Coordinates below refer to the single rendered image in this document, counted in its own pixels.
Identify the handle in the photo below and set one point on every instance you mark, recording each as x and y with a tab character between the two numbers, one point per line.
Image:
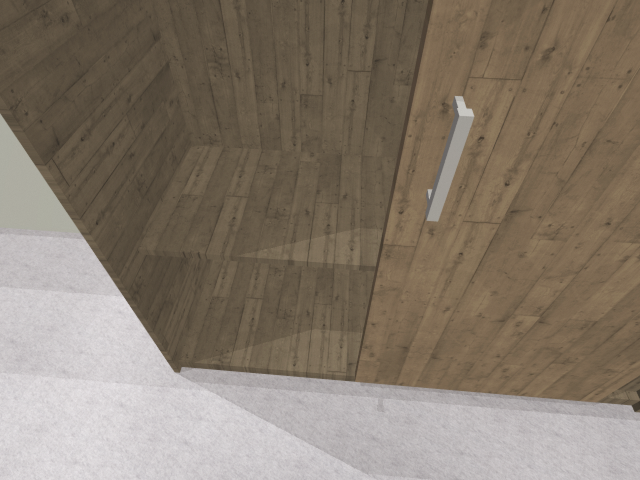
456	140

